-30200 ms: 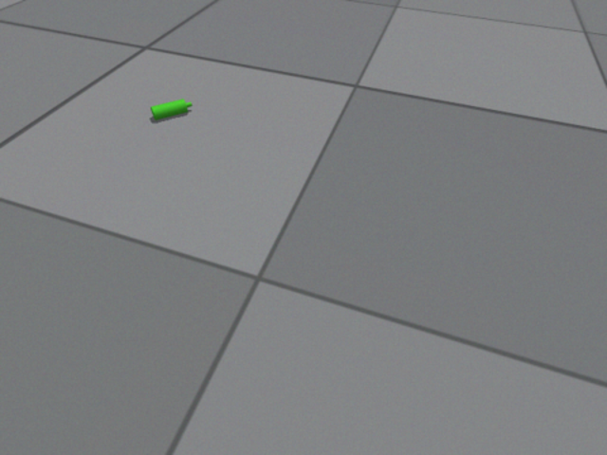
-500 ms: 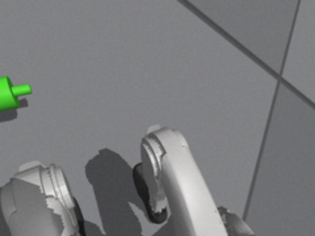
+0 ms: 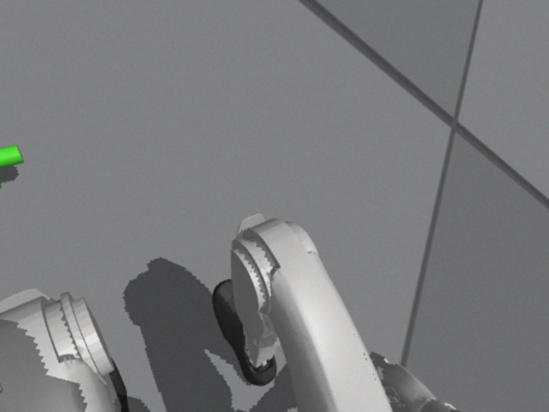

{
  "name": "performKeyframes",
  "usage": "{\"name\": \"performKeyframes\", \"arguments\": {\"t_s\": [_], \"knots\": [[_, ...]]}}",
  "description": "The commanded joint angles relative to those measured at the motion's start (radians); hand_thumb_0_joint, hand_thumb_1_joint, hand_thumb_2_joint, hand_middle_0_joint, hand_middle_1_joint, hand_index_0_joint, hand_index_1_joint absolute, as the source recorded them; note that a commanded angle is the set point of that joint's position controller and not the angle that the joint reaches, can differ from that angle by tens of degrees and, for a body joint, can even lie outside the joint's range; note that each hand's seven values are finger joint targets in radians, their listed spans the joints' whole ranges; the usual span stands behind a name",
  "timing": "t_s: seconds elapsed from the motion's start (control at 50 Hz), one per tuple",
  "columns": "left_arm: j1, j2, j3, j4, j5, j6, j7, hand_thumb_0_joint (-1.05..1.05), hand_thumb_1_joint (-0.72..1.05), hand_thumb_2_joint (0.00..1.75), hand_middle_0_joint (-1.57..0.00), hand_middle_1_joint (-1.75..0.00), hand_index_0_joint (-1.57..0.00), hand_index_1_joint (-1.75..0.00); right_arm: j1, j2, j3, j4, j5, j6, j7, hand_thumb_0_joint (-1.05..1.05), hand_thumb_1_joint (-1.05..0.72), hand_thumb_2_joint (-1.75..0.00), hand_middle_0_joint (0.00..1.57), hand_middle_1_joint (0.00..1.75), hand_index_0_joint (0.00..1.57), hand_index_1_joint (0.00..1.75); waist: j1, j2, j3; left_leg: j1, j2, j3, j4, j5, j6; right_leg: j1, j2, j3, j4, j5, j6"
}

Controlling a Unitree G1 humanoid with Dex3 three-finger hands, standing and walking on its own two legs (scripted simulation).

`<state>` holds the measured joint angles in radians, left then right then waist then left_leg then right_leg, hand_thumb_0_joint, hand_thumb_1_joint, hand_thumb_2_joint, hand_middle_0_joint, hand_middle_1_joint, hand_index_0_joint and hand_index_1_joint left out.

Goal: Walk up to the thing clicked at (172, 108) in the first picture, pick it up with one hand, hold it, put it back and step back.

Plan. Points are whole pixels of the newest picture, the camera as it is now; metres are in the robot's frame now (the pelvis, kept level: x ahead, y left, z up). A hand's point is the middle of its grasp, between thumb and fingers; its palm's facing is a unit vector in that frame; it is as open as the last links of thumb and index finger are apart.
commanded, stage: rest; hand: left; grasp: from above
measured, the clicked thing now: out of the picture +0.47 +0.30 -0.24
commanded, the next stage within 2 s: open in 0.86 s
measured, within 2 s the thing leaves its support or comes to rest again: rests again in 1.14 s
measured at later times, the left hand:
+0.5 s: hand out of the picture +0.46 +0.31 -0.24, palm faces -0.45 -0.14 -0.88, open 10.4 cm
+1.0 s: hand out of the picture +0.47 +0.31 -0.25, palm faces -0.44 -0.14 -0.88, open 10.4 cm
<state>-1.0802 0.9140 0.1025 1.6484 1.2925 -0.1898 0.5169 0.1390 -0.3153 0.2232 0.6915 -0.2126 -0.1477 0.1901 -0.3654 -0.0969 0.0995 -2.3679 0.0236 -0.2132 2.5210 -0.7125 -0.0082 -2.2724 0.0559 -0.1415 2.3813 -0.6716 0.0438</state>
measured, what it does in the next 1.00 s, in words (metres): stands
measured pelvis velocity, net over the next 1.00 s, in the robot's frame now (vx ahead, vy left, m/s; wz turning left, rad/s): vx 0.00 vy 0.00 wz -0.04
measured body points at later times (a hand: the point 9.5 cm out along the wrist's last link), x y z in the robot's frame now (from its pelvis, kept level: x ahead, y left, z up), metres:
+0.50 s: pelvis +0.00 +0.00 +0.00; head +0.27 +0.12 +0.33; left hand +0.48 +0.31 -0.19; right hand +0.04 -0.25 -0.06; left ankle +0.06 +0.13 -0.27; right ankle +0.11 -0.12 -0.27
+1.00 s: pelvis +0.00 +0.00 +0.00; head +0.28 +0.12 +0.33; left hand +0.49 +0.31 -0.20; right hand +0.04 -0.25 -0.05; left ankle +0.06 +0.13 -0.27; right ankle +0.11 -0.12 -0.27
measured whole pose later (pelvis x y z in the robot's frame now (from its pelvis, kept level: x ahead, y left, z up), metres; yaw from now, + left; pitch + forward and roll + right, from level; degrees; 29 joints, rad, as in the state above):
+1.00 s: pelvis +0.00 +0.00 +0.00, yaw -2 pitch +29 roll -14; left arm -1.13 1.02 0.08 1.74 1.27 -0.19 0.57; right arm 0.10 -0.34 0.32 0.64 -0.23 -0.21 0.22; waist -0.41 -0.15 0.16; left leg -2.35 0.03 -0.25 2.54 -0.72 0.00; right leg -2.24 0.07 -0.17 2.36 -0.66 0.06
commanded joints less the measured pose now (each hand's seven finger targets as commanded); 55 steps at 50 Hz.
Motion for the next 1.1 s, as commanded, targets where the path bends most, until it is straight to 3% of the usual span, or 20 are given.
{"name": "performKeyframes", "arguments": {"t_s": [0.0,0.08,0.18,0.24,0.3,0.34,0.36,0.38,0.42,0.46,0.62,0.68,0.76,0.86,0.94,0.98,1.0,1.02,1.06,1.08], "knots": [[-0.297,0.238,0.018,-0.118,-0.023,0.001,0.064,0.00,0.64,0.86,-0.97,-0.76,-0.99,-0.75,0.205,-0.304,-0.083,-0.003,0.002,-0.012,-0.010,0.00,-0.90,-0.90,0.20,0.30,0.20,0.30,-0.027,0.492,-0.664,0.516,0.010,0.099,-0.247,0.240,0.019,0.361,0.033,-0.103,-0.206,0.271,-0.075],[-0.310,0.224,-0.013,-0.088,-0.022,0.001,0.053,0.00,0.62,0.82,-0.96,-0.74,-0.98,-0.72,0.210,-0.307,-0.071,0.003,0.000,-0.024,-0.002,0.00,-0.90,-0.90,0.20,0.30,0.20,0.30,-0.050,0.481,-0.643,0.501,0.012,0.100,-0.225,0.237,0.025,0.377,0.037,-0.099,-0.211,0.279,-0.070],[-0.286,0.268,0.008,-0.095,-0.034,-0.008,0.063,0.00,0.63,0.78,-0.96,-0.73,-0.98,-0.70,0.191,-0.314,-0.060,-0.017,0.000,-0.030,-0.003,0.00,-0.90,-0.90,0.20,0.30,0.20,0.30,-0.031,0.488,-0.655,0.500,0.013,0.090,-0.251,0.212,0.022,0.395,0.040,-0.109,-0.218,0.250,-0.071],[-0.306,0.263,-0.012,-0.100,-0.017,-0.011,0.066,0.00,0.63,0.77,-0.97,-0.71,-0.99,-0.70,0.194,-0.316,-0.052,-0.013,-0.001,-0.030,-0.002,0.00,-0.90,-0.90,0.20,0.30,0.20,0.30,-0.044,0.514,-0.662,0.522,0.014,0.086,-0.250,0.221,0.018,0.388,0.041,-0.112,-0.207,0.263,-0.072],[-0.294,0.296,0.017,-0.087,-0.020,-0.010,0.083,0.00,0.62,0.79,-0.97,-0.70,-0.98,-0.69,0.179,-0.324,-0.050,-0.024,-0.002,-0.031,-0.001,0.00,-0.90,-0.90,0.20,0.30,0.20,0.30,-0.040,0.505,-0.672,0.527,0.018,0.079,-0.241,0.253,0.018,0.396,0.043,-0.116,-0.202,0.293,-0.071],[-0.302,0.242,-0.022,-0.065,-0.020,-0.010,0.081,0.00,0.61,0.77,-0.97,-0.69,-0.98,-0.68,0.183,-0.313,-0.041,-0.019,-0.002,-0.031,0.004,0.00,-0.90,-0.90,0.20,0.30,0.20,0.30,-0.060,0.490,-0.634,0.507,0.019,0.084,-0.238,0.243,0.022,0.397,0.046,-0.110,-0.211,0.292,-0.068],[-0.312,0.263,-0.013,-0.089,-0.018,-0.013,0.088,0.00,0.61,0.77,-0.97,-0.69,-0.98,-0.67,0.180,-0.315,-0.040,-0.015,-0.006,-0.030,0.003,0.00,-0.90,-0.90,0.20,0.30,0.20,0.30,-0.054,0.506,-0.650,0.514,0.020,0.080,-0.246,0.237,0.021,0.403,0.050,-0.114,-0.214,0.288,-0.069],[-0.309,0.239,-0.037,-0.052,-0.016,-0.007,0.084,0.00,0.61,0.79,-0.97,-0.69,-0.98,-0.68,0.184,-0.312,-0.039,-0.002,-0.005,-0.034,0.006,0.00,-0.90,-0.90,0.20,0.30,0.20,0.30,-0.063,0.512,-0.618,0.523,0.022,0.080,-0.237,0.231,0.018,0.371,0.048,-0.114,-0.204,0.282,-0.071],[-0.309,0.278,-0.019,-0.077,-0.022,-0.008,0.093,0.00,0.59,0.77,-0.95,-0.69,-0.96,-0.68,0.180,-0.322,-0.037,-0.006,-0.003,-0.037,0.005,0.00,-0.90,-0.90,0.20,0.30,0.20,0.30,-0.045,0.523,-0.639,0.530,0.022,0.078,-0.242,0.245,0.017,0.388,0.047,-0.115,-0.209,0.289,-0.069],[-0.313,0.248,-0.035,-0.047,-0.026,-0.006,0.094,0.00,0.61,0.75,-0.96,-0.68,-0.97,-0.67,0.184,-0.325,-0.032,-0.010,-0.009,-0.045,0.012,0.00,-0.90,-0.90,0.20,0.30,0.20,0.30,-0.071,0.500,-0.597,0.506,0.020,0.077,-0.238,0.222,0.019,0.373,0.043,-0.120,-0.208,0.275,-0.067],[-0.322,0.299,-0.008,-0.065,-0.022,-0.007,0.105,0.00,0.60,0.76,-0.96,-0.68,-0.97,-0.67,0.168,-0.339,-0.025,-0.028,-0.010,-0.055,0.017,0.00,-0.90,-0.90,0.20,0.30,0.20,0.30,-0.066,0.526,-0.630,0.541,0.026,0.063,-0.247,0.251,0.013,0.400,0.048,-0.125,-0.201,0.295,-0.068],[-0.316,0.288,-0.016,-0.048,-0.024,-0.005,0.103,0.00,0.60,0.75,-0.96,-0.68,-0.97,-0.67,0.166,-0.341,-0.018,-0.036,-0.017,-0.060,0.022,0.00,-0.90,-0.90,0.20,0.30,0.20,0.30,-0.082,0.516,-0.611,0.530,0.027,0.066,-0.235,0.250,0.016,0.408,0.049,-0.126,-0.208,0.301,-0.064],[-0.320,0.300,-0.031,-0.055,-0.029,-0.002,0.102,0.00,0.59,0.76,-0.94,-0.70,-0.96,-0.68,0.158,-0.339,-0.013,-0.027,-0.012,-0.057,0.020,0.00,-0.90,-0.90,0.20,0.30,0.20,0.30,-0.066,0.544,-0.624,0.546,0.031,0.060,-0.242,0.245,0.011,0.397,0.053,-0.128,-0.206,0.290,-0.069],[-0.320,0.291,-0.042,-0.038,-0.028,-0.001,0.101,0.00,0.59,0.76,-0.94,-0.69,-0.95,-0.67,0.161,-0.351,-0.004,-0.031,-0.014,-0.060,0.022,0.00,-0.90,-0.90,0.20,0.30,0.20,0.30,-0.092,0.537,-0.588,0.544,0.033,0.051,-0.242,0.256,0.010,0.390,0.051,-0.135,-0.198,0.302,-0.066],[-0.292,0.321,-0.012,0.000,-0.035,-0.004,0.102,0.00,0.57,0.76,-0.93,-0.69,-0.94,-0.68,0.152,-0.358,0.000,-0.046,-0.013,-0.061,0.021,0.00,-0.90,-0.90,0.20,0.30,0.20,0.30,-0.085,0.493,-0.567,0.501,0.031,0.050,-0.233,0.241,0.015,0.400,0.050,-0.136,-0.201,0.291,-0.064],[-0.306,0.327,-0.013,-0.012,-0.033,-0.009,0.095,0.00,0.41,0.70,-0.77,-0.68,-0.78,-0.66,0.163,-0.358,0.004,-0.050,-0.019,-0.064,0.024,0.00,-0.89,-0.90,0.20,0.30,0.20,0.30,-0.098,0.495,-0.558,0.487,0.029,0.059,-0.229,0.231,0.019,0.414,0.051,-0.131,-0.211,0.286,-0.062],[-0.315,0.294,-0.044,-0.035,-0.037,-0.010,0.087,0.00,0.33,0.68,-0.69,-0.66,-0.70,-0.65,0.160,-0.347,0.006,-0.045,-0.014,-0.065,0.025,0.00,-0.89,-0.90,0.20,0.30,0.20,0.30,-0.088,0.515,-0.559,0.508,0.031,0.057,-0.237,0.233,0.015,0.403,0.053,-0.127,-0.209,0.285,-0.065],[-0.320,0.345,-0.008,-0.046,-0.037,-0.013,0.090,0.00,0.25,0.64,-0.61,-0.67,-0.62,-0.65,0.157,-0.360,0.001,-0.050,-0.015,-0.067,0.023,0.00,-0.89,-0.90,0.20,0.30,0.20,0.30,-0.089,0.515,-0.577,0.520,0.034,0.051,-0.234,0.234,0.015,0.402,0.051,-0.136,-0.209,0.284,-0.063],[-0.337,0.342,-0.027,-0.080,-0.031,-0.020,0.090,0.00,0.09,0.62,-0.47,-0.68,-0.49,-0.66,0.152,-0.359,0.010,-0.062,-0.014,-0.065,0.020,0.00,-0.89,-0.90,0.20,0.30,0.20,0.30,-0.084,0.545,-0.614,0.542,0.033,0.052,-0.239,0.251,0.013,0.426,0.053,-0.133,-0.210,0.295,-0.066],[-0.301,0.300,-0.053,-0.021,-0.033,-0.017,0.086,0.00,0.01,0.61,-0.43,-0.70,-0.46,-0.67,0.155,-0.353,0.006,-0.045,-0.014,-0.064,0.021,0.00,-0.89,-0.90,0.20,0.30,0.20,0.30,-0.092,0.507,-0.573,0.519,0.034,0.049,-0.229,0.221,0.015,0.405,0.052,-0.133,-0.206,0.280,-0.065]]}}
